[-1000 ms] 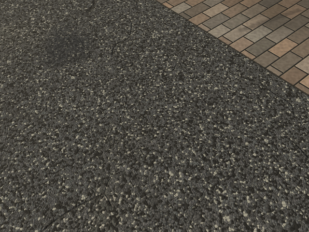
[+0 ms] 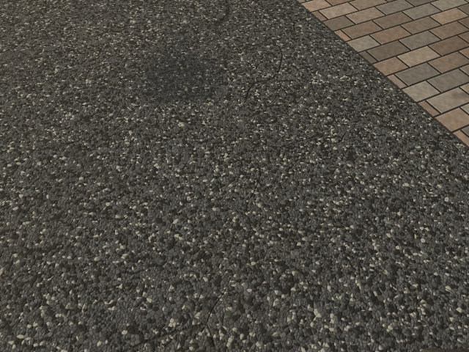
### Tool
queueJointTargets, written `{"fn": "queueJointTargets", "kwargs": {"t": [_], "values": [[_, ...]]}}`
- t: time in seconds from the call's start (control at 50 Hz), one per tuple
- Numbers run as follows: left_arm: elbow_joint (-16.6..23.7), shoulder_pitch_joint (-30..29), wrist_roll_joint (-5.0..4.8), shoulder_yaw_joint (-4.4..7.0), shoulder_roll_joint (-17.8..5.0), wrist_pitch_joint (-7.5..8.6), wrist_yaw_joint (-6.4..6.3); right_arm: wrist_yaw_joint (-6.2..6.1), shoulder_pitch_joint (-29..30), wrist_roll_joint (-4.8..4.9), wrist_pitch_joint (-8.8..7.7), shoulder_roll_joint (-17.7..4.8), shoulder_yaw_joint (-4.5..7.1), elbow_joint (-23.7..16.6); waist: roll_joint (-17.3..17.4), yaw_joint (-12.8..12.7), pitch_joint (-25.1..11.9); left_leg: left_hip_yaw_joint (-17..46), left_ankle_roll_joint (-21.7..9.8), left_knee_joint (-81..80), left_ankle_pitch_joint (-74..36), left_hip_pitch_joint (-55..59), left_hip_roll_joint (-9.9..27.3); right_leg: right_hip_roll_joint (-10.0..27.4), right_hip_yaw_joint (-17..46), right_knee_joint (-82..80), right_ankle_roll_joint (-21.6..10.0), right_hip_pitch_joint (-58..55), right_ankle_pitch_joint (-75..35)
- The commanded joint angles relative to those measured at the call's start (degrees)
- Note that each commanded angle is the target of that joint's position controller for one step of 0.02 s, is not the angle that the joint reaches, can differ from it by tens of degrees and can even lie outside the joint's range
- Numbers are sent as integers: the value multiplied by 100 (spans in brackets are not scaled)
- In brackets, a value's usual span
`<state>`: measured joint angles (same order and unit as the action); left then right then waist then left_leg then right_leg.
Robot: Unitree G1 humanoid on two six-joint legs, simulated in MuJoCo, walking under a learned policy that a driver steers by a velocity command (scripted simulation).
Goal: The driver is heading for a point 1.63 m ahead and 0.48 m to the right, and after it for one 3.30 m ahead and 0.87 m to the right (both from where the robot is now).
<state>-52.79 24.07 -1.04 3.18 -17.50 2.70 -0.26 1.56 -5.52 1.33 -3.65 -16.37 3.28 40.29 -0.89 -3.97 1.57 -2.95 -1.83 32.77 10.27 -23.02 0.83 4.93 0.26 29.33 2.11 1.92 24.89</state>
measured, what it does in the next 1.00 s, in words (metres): walks ahead, turning right: right foot, then left foot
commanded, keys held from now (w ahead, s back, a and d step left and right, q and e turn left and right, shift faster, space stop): w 0.42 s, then w+e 0.58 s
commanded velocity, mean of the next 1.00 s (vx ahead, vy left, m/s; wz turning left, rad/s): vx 0.48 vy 0.00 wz -0.22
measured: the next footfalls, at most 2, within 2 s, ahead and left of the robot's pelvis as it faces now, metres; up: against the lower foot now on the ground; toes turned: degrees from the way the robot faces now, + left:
right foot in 0.50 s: +0.46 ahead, -0.10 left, +0.00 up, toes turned -2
left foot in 1.00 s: +0.75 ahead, +0.08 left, +0.00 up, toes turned -19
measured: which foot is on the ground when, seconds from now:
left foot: down 0.00-0.50, up 0.52-0.98, down 1.00-1.00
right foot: down 0.00-0.00, up 0.02-0.48, down 0.50-1.00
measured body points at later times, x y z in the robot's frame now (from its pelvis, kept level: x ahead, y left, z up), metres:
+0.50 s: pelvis +0.27 +0.00 -0.01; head +0.30 -0.01 +0.44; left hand +0.51 +0.22 -0.08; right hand +0.23 -0.29 -0.13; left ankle +0.07 +0.11 -0.72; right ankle +0.42 -0.10 -0.73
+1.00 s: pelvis +0.56 +0.00 +0.00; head +0.59 -0.01 +0.45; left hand +0.64 +0.28 -0.11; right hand +0.74 -0.29 -0.06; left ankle +0.71 +0.09 -0.73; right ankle +0.42 -0.10 -0.72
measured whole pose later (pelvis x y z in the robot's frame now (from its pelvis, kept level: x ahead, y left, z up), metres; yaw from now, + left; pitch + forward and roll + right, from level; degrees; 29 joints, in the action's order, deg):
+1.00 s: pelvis +0.56 +0.00 +0.00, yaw -15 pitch +2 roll -1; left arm -45.5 23.4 -1.2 4.2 -17.4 2.2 -0.8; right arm 0.9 -1.2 0.1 -7.1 -16.1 1.6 38.7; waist 1.8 -5.5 0.5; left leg 4.3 0.2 25.1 2.0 -25.3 0.3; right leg -5.9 11.9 27.1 -2.5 4.1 24.0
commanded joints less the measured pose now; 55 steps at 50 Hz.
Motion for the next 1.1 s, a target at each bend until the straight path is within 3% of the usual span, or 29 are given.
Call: {"fn": "queueJointTargets", "kwargs": {"t": [0.02, 0.04, 0.06, 0.08, 0.12, 0.2, 0.26, 0.34, 0.4, 0.46, 0.5, 0.52, 0.54, 0.56, 0.58, 0.6, 0.62, 0.64, 0.7, 0.82, 0.92, 0.96, 0.98, 1.0, 1.02, 1.04, 1.06, 1.08, 1.1], "values": [[774, -329, -27, -42, -267, 274, -32, -44, -2196, -110, -64, -1477, 419, 204, 1756, 1084, -1380, 4784, -1455, -2154, 2529, 3790, 2117, -642, 413, 3917, -233, 3804, 697], [830, -533, -191, 87, -686, 331, 5, -6, -1697, -89, -130, -1117, 277, 158, 1300, 892, -670, 4233, -1311, -2200, 2791, 3283, 2113, -238, 588, 4382, -388, 4297, 362], [858, -774, -201, 101, -753, 358, 26, 11, -1369, -81, -162, -868, 206, 116, 1006, 762, -256, 3446, -1172, -2189, 2234, 2755, 1867, 22, 467, 4294, -518, 4267, -156], [832, -860, -111, 102, -666, 364, 25, 24, -1111, -109, -175, -728, 160, 104, 666, 631, -61, 2850, -1079, -2245, 1562, 2358, 1599, 202, 423, 4029, -536, 4142, -625], [768, -809, -20, 113, -530, 286, 59, 18, -856, -165, -204, -575, 118, 99, 728, 407, 9, 2026, -952, -2448, 513, 1842, 1216, 403, 418, 3580, -492, 3634, -1192], [907, -1230, 56, 73, -332, 150, 70, -58, -1108, -120, -271, -652, 144, 283, 382, 400, 171, 1320, -1089, -2673, -801, 1801, 1114, 381, 271, 2739, -233, 3940, -1847], [1135, -1873, 67, 1, -175, 197, 116, -127, -1279, -103, -215, -718, 142, 402, 378, 566, 292, 870, -1003, -2737, -1090, 1760, 959, 240, 135, 1472, -119, 3853, -2671], [1397, -2694, 22, -74, -93, 275, 238, -185, -1748, -50, -154, -845, 164, 641, 329, 847, 448, 652, -950, -2744, -1077, 1980, 1040, -15, -64, 404, -172, 3556, -3280], [1564, -2983, 3, -68, -173, 317, 346, -206, -1919, -20, -63, -870, 182, 794, 352, 818, 480, 662, -883, -2434, -1496, 2647, 1298, -96, 6, 9, -373, 3680, -2981], [1481, -2543, -4, 24, -428, 316, 393, -251, -1779, -63, 26, -1042, 243, 806, 605, 488, 30, 477, -702, -1687, -3396, 3192, 1377, -405, -235, -42, -659, 2986, -2306], [1081, -1108, -7, 255, -834, 257, 318, -305, -1679, -132, 123, -1007, 211, 752, 601, -240, -951, 17, -396, 265, -4666, 2778, 1012, -726, -432, -60, -990, 922, -2306], [944, -203, 8, 362, -1237, 199, 245, -353, -1833, -290, 114, -802, 113, 565, -159, -418, -1721, -183, -195, 2104, -2737, 1342, 739, 280, 1022, 210, -1328, -908, -2392], [871, -125, -19, 397, -1479, 218, 315, -221, -2633, -275, -32, 8, -113, 530, -1579, 186, -2354, 293, 164, 3912, 1978, -1023, -428, 1477, 4176, -607, -2394, -2634, -698], [915, -206, -52, 267, -895, 220, 309, -168, -2025, -91, -213, -617, -7, 502, -920, -177, -2089, 1024, 69, 4442, 2132, -1697, -218, 1369, 4487, -1219, -2209, -2537, 2], [991, -589, -4, 228, -764, 228, 274, -128, -1369, 85, -336, -851, 56, 271, -657, -158, -1200, 949, -16, 4393, 1609, -2028, 30, 1198, 3634, -1350, -1991, -1779, -394], [1077, -910, 36, 218, -734, 241, 254, -156, -1064, 50, -417, -804, 27, 194, -22, 1, -795, 894, -50, 4064, 1152, -1854, 272, 991, 3066, -1439, -1887, -958, -1080], [1137, -1137, 78, 194, -638, 249, 245, -187, -941, -64, -436, -793, 60, 178, 191, 185, -485, 862, -3, 3635, 887, -1611, 429, 801, 2613, -1529, -1851, -262, -1775], [1186, -1242, 151, 158, -547, 261, 227, -191, -1027, -131, -400, -779, 77, 163, 55, 379, -462, 915, 36, 3419, 721, -1252, 543, 662, 2383, -1649, -1846, 154, -2198], [1190, -1199, 53, 185, -595, 268, 166, -212, -1044, -218, -238, -594, 53, 78, -125, 544, -279, 792, 305, 2730, 629, -1047, 595, 509, 1945, -1944, -1962, 867, -2529], [1079, -647, -26, 287, -889, 175, -20, -182, 333, -193, -258, -345, -54, -341, -216, 79, 16, 613, 569, 267, -1482, -633, 184, -5, 1322, -1893, -1507, 1446, -2169], [1001, -259, -65, 295, -844, 47, -75, -73, 760, -82, -356, -605, 33, -515, -376, 11, -88, 841, 456, -514, -1266, -315, 3, 278, 2006, -1195, -1336, 737, -1764], [1046, -348, -32, 312, -850, -3, -88, -60, 451, -65, -405, -740, 102, -456, -557, 237, -167, 789, 275, -666, -747, 112, -9, 349, 2266, -783, -1227, 582, -1926], [1082, -401, -15, 269, -718, -17, -79, -88, -34, -81, -427, -849, 176, -328, -553, 500, -383, 704, 109, -895, -683, 828, 10, 140, 2193, -341, -1088, 694, -2105], [1171, -426, 40, 151, -402, -1, -48, -132, -768, -174, -453, -1087, 262, -243, -273, 853, -1051, 1182, -216, -762, -507, 2107, 619, -184, 1877, 866, -897, 1142, -1874], [1310, 133, 21, 25, 24, 51, -44, -172, -1448, -258, -399, -1566, 382, -162, 1027, 804, -1921, 3077, -910, -835, 48, 4150, 1922, -969, 1050, 2756, -492, 2809, -93], [1415, 399, -123, 19, -221, 94, -46, -112, -1683, -151, -316, -1442, 382, 20, 2052, 714, -2072, 4899, -1362, -1383, 1464, 4491, 2534, -828, 862, 3984, -382, 4094, 1025], [1340, 7, -167, 155, -755, 69, -62, -112, -1362, -128, -295, -911, 252, -108, 1170, 844, -1271, 4289, -1126, -1574, 1937, 3835, 2247, -506, 1007, 4427, -332, 4405, 523], [1418, -459, -107, 195, -848, 27, -66, -125, -1094, -149, -259, -696, 186, -136, 726, 851, -735, 3333, -903, -1605, 1419, 3162, 1976, -317, 802, 4438, -294, 4364, 44], [1484, -672, -46, 203, -768, 3, -58, -119, -847, -181, -240, -571, 137, -114, 551, 736, -378, 2705, -830, -1756, 732, 2547, 1708, -162, 745, 4210, -256, 4197, -299]]}}
Keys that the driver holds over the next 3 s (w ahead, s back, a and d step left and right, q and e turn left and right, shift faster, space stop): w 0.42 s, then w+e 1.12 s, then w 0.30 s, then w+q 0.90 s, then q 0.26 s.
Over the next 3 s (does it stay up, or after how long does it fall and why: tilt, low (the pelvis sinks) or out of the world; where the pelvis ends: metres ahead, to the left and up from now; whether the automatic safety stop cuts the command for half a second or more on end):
stays up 1.50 -0.50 0.00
